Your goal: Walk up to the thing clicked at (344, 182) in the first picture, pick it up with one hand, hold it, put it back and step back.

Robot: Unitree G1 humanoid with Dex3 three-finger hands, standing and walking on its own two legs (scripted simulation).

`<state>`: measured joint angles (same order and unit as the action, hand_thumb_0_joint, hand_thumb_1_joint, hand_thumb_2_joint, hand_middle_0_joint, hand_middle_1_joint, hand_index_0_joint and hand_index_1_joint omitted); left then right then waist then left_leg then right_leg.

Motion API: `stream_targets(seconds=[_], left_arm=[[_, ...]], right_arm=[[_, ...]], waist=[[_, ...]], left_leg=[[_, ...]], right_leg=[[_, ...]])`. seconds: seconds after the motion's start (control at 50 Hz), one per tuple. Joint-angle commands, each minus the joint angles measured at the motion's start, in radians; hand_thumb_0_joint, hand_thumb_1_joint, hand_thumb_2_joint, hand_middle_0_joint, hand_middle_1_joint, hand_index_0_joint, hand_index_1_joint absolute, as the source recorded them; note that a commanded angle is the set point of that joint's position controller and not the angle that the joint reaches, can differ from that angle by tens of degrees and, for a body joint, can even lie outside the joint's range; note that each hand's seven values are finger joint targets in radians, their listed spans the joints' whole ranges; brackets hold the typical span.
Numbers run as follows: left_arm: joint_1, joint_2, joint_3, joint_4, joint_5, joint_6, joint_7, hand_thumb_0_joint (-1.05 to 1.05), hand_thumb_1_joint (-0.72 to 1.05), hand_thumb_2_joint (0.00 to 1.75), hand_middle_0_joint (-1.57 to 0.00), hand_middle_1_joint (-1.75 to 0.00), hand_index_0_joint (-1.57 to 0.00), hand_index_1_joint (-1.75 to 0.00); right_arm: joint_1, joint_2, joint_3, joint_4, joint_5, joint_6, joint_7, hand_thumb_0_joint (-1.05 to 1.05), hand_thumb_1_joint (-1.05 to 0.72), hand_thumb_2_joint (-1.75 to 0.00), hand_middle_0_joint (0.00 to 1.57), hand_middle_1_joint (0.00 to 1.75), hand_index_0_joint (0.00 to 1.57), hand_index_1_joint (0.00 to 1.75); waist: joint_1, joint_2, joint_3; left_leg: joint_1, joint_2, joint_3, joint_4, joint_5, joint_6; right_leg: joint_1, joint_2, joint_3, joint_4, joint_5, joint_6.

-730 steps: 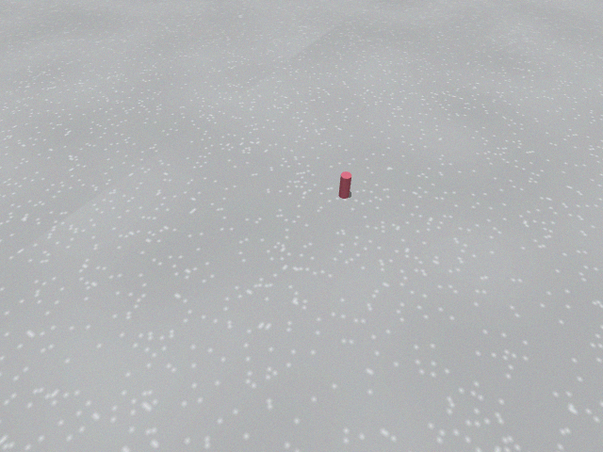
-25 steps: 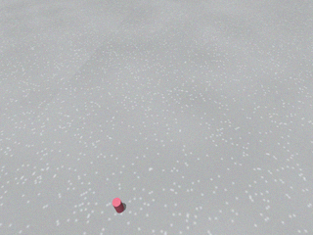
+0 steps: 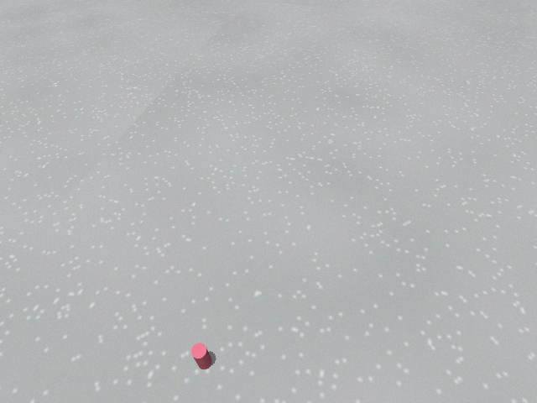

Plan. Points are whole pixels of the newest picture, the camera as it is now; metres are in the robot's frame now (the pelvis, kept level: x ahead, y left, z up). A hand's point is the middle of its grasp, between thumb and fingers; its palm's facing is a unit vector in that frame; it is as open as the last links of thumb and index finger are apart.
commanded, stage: rise first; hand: left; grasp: from above
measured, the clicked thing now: (202, 356) +0.39 +0.26 -0.72
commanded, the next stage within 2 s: go down in 0.04 s
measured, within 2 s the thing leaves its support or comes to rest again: neither
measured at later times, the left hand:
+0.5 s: hand out of the picture +0.14 +0.28 -0.18, palm faces +0.04 -0.93 -0.36, open 14.7 cm
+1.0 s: hand out of the picture +0.15 +0.29 -0.20, palm faces +0.07 -0.94 -0.34, open 17.2 cm
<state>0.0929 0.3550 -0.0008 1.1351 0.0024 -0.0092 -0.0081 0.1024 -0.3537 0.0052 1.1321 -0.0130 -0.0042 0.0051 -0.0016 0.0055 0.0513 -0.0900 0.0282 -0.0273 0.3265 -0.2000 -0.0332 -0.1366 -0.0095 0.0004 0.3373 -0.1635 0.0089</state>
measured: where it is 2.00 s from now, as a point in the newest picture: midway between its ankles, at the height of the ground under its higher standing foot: outside the picture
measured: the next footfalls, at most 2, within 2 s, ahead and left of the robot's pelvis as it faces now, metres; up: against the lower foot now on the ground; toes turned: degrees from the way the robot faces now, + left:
none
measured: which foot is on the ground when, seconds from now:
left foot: down 0.00-1.00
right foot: down 0.00-1.00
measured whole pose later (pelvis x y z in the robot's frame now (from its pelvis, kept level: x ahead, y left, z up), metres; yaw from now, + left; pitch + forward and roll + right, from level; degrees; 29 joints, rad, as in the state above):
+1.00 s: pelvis +0.00 +0.02 -0.09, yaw +0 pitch +16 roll -3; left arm 0.33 0.34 0.21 0.31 0.02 0.30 -0.04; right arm 0.22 -0.23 0.00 0.54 0.00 -0.17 -0.08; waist -0.04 0.01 -0.14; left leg -0.86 0.02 -0.06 1.14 -0.57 -0.01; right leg -0.86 -0.01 -0.02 1.06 -0.49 0.04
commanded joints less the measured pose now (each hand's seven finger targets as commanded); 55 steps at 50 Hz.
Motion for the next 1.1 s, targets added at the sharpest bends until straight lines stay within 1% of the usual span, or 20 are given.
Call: stream_targets(seconds=[0.0, 0.02, 0.04, 0.06, 0.08, 0.12, 0.16, 0.18, 0.22, 0.24, 0.28, 0.36, 0.4, 0.42, 0.46, 0.62, 0.68, 0.76, 0.96, 1.08], left_arm=[[-0.034, 0.218, 0.038, -0.063, 0.003, -0.024, 0.014, 0.0, 0.9, 0.9, -0.2, -0.3, -0.2, -0.3], [-0.037, 0.221, 0.041, -0.063, 0.005, -0.024, 0.014, 0.0, 0.82, 0.96, -0.14, -0.38, -0.15, -0.38], [-0.388, 0.027, 0.044, -0.414, -0.038, -0.115, 0.024, 0.0, 0.74, 0.97, -0.17, -0.46, -0.15, -0.46], [-0.463, 0.118, 0.09, -0.343, -0.03, -0.106, 0.034, 0.0, 0.66, 0.93, -0.21, -0.54, -0.19, -0.54], [-0.247, 0.18, 0.135, -0.102, -0.008, -0.058, 0.038, 0.0, 0.58, 0.94, -0.2, -0.62, -0.17, -0.62], [-0.221, 0.192, 0.144, -0.121, 0.027, -0.048, 0.004, 0.0, 0.42, 0.89, -0.13, -0.78, -0.15, -0.78], [-0.241, 0.286, 0.219, -0.201, 0.067, -0.056, -0.008, 0.0, 0.26, 0.73, 0.0, -0.62, 0.0, -0.62], [-0.095, 0.245, 0.23, -0.109, 0.085, -0.037, -0.016, 0.0, 0.22, 0.65, 0.0, -0.54, 0.0, -0.54], [-0.053, 0.244, 0.264, -0.18, 0.097, -0.021, -0.012, 0.0, 0.12, 0.49, 0.0, -0.38, 0.0, -0.38], [-0.082, 0.228, 0.257, -0.209, 0.099, -0.01, -0.007, 0.0, 0.09, 0.41, 0.0, -0.3, 0.0, -0.3], [-0.095, 0.2, 0.244, -0.244, 0.105, 0.026, -0.002, 0.0, 0.01, 0.57, -0.08, -0.46, -0.09, -0.46], [-0.091, 0.184, 0.247, -0.354, 0.09, 0.077, -0.009, 0.0, -0.29, 0.25, -0.02, -0.14, -0.01, -0.14], [-0.071, 0.147, 0.229, -0.403, 0.077, 0.093, -0.019, 0.0, -0.38, 0.13, -0.03, -0.09, -0.03, -0.1], [-0.053, 0.156, 0.246, -0.45, 0.072, 0.098, -0.02, 0.0, -0.42, 0.14, -0.05, -0.13, -0.04, -0.13], [-0.035, 0.165, 0.252, -0.543, 0.065, 0.104, -0.023, 0.0, -0.47, 0.2, -0.06, -0.21, -0.06, -0.21], [0.111, 0.196, 0.289, -0.763, 0.063, 0.17, -0.011, 0.0, -0.52, 0.08, -0.06, -0.08, -0.05, -0.09], [0.158, 0.183, 0.289, -0.834, 0.054, 0.21, -0.015, 0.0, -0.54, 0.05, -0.07, -0.07, -0.06, -0.08], [0.19, 0.162, 0.282, -0.879, 0.041, 0.246, -0.015, 0.0, -0.53, 0.05, -0.07, -0.07, -0.06, -0.08], [0.278, 0.162, 0.306, -0.985, 0.022, 0.275, -0.015, 0.0, -0.52, 0.02, -0.09, -0.06, -0.08, -0.06], [0.311, 0.161, 0.322, -1.037, 0.015, 0.267, -0.017, 0.0, -0.48, 0.03, -0.09, -0.04, -0.08, -0.05]], right_arm=[[-0.032, -0.209, -0.038, -0.054, 0.007, -0.021, -0.012, 0.0, -0.9, -0.9, 0.2, 0.3, 0.2, 0.3], [-0.037, -0.215, -0.041, -0.056, 0.006, -0.021, -0.013, 0.0, -0.98, -0.93, 0.2, 0.3, 0.2, 0.3], [-0.011, -0.032, -0.004, -0.34, 0.064, -0.076, -0.031, 0.0, -1.01, -0.93, 0.2, 0.3, 0.2, 0.3], [0.037, -0.07, -0.013, -0.287, 0.063, -0.079, -0.04, 0.0, -0.96, -0.92, 0.2, 0.3, 0.2, 0.3], [0.066, -0.098, -0.024, -0.262, 0.058, -0.071, -0.044, 0.0, -0.96, -0.92, 0.2, 0.3, 0.2, 0.3], [0.08, -0.101, -0.057, -0.324, 0.048, -0.067, -0.041, 0.0, -0.92, -0.91, 0.2, 0.3, 0.2, 0.3], [0.098, -0.098, -0.082, -0.369, 0.037, -0.083, -0.046, 0.0, -0.89, -0.9, 0.2, 0.3, 0.2, 0.3], [0.117, -0.087, -0.085, -0.375, 0.027, -0.085, -0.039, 0.0, -0.89, -0.9, 0.2, 0.3, 0.2, 0.3], [0.12, -0.079, -0.095, -0.424, 0.024, -0.089, -0.031, 0.0, -0.88, -0.9, 0.2, 0.3, 0.2, 0.3], [0.112, -0.076, -0.096, -0.448, 0.026, -0.09, -0.031, 0.0, -0.91, -0.9, 0.2, 0.3, 0.2, 0.3], [0.099, -0.074, -0.092, -0.487, 0.029, -0.089, -0.031, 0.0, -1.02, -0.93, 0.2, 0.3, 0.2, 0.3], [0.086, -0.069, -0.095, -0.554, 0.031, -0.107, -0.027, 0.0, -0.87, -0.89, 0.2, 0.3, 0.2, 0.3], [0.093, -0.067, -0.096, -0.577, 0.033, -0.124, -0.03, 0.0, -0.86, -0.89, 0.2, 0.3, 0.2, 0.3], [0.107, -0.066, -0.098, -0.587, 0.033, -0.132, -0.033, 0.0, -0.86, -0.89, 0.2, 0.3, 0.2, 0.3], [0.113, -0.061, -0.097, -0.605, 0.034, -0.147, -0.039, 0.0, -0.88, -0.89, 0.2, 0.3, 0.2, 0.3], [0.118, -0.046, -0.087, -0.658, 0.031, -0.184, -0.074, 0.0, -0.87, -0.89, 0.2, 0.3, 0.2, 0.3], [0.129, -0.043, -0.083, -0.664, 0.028, -0.192, -0.086, 0.0, -0.88, -0.89, 0.2, 0.3, 0.2, 0.3], [0.118, -0.039, -0.077, -0.687, 0.025, -0.205, -0.096, 0.0, -0.87, -0.89, 0.2, 0.3, 0.2, 0.3], [0.138, -0.036, -0.078, -0.725, 0.021, -0.219, -0.099, 0.0, -0.88, -0.89, 0.2, 0.3, 0.2, 0.3], [0.133, -0.031, -0.08, -0.75, 0.02, -0.219, -0.096, 0.0, -0.89, -0.89, 0.2, 0.3, 0.2, 0.3]], waist=[[0.003, -0.011, -0.085], [0.001, -0.012, -0.083], [-0.118, 0.016, -0.012], [-0.08, -0.024, -0.054], [-0.063, -0.057, -0.02], [-0.034, -0.054, -0.086], [-0.011, 0.004, -0.249], [0.013, -0.01, -0.263], [0.043, 0.03, -0.318], [0.035, 0.054, -0.315], [0.024, 0.055, -0.271], [0.006, 0.028, -0.258], [-0.013, 0.01, -0.248], [-0.009, 0.012, -0.285], [-0.012, 0.035, -0.308], [-0.019, 0.059, -0.357], [-0.03, 0.083, -0.392], [-0.04, 0.071, -0.358], [-0.037, 0.085, -0.418], [-0.026, 0.105, -0.419]], left_leg=[[-0.014, 0.099, -0.068, -0.048, 0.18, 0.039], [-0.002, 0.099, -0.065, -0.046, 0.167, 0.041], [-0.156, -0.042, 0.068, 0.04, 0.009, 0.045], [-0.158, -0.045, 0.065, 0.054, -0.018, 0.05], [-0.197, -0.051, 0.066, 0.074, -0.046, 0.051], [-0.233, -0.045, 0.067, 0.13, -0.026, 0.051], [-0.24, -0.051, 0.057, 0.179, 0.045, 0.044], [-0.292, -0.054, 0.052, 0.216, 0.068, 0.04], [-0.312, -0.059, 0.056, 0.251, 0.096, 0.034], [-0.318, -0.059, 0.057, 0.256, 0.089, 0.03], [-0.36, -0.05, 0.046, 0.271, 0.04, 0.027], [-0.44, -0.038, 0.033, 0.334, -0.062, 0.03], [-0.474, -0.031, 0.022, 0.365, -0.104, 0.033], [-0.476, -0.03, 0.021, 0.384, -0.09, 0.034], [-0.49, -0.027, 0.016, 0.417, -0.083, 0.033], [-0.539, -0.025, 0.011, 0.519, -0.052, 0.034], [-0.527, -0.021, 0.009, 0.555, 0.021, 0.03], [-0.578, -0.014, -0.006, 0.584, 0.019, 0.028], [-0.632, -0.01, -0.019, 0.667, 0.128, 0.025], [-0.665, -0.011, -0.033, 0.672, 0.048, 0.023]], right_leg=[[0.054, -0.115, 0.082, -0.039, 0.174, -0.024], [0.041, -0.115, 0.087, -0.044, 0.159, -0.025], [-0.181, -0.002, -0.001, 0.009, 0.046, -0.009], [-0.13, -0.003, -0.011, 0.014, -0.006, -0.003], [-0.157, 0.009, -0.025, 0.025, -0.058, -0.01], [-0.172, 0.013, -0.028, 0.083, -0.059, -0.016], [-0.127, 0.0, -0.017, 0.154, 0.037, -0.013], [-0.121, -0.001, -0.023, 0.193, 0.054, -0.014], [-0.121, 0.005, -0.02, 0.236, 0.071, -0.02], [-0.141, 0.008, -0.017, 0.244, 0.061, -0.022], [-0.208, 0.016, -0.024, 0.256, 0.001, -0.027], [-0.314, 0.022, -0.029, 0.313, -0.11, -0.025], [-0.368, 0.026, -0.037, 0.35, -0.145, -0.022], [-0.368, 0.024, -0.037, 0.372, -0.13, -0.02], [-0.4, 0.023, -0.035, 0.409, -0.12, -0.021], [-0.464, 0.016, -0.029, 0.495, -0.095, -0.021], [-0.469, 0.015, -0.031, 0.529, -0.036, -0.022], [-0.522, 0.018, -0.045, 0.562, -0.048, -0.021], [-0.567, 0.02, -0.055, 0.652, 0.024, -0.024], [-0.614, 0.023, -0.06, 0.678, -0.055, -0.026]])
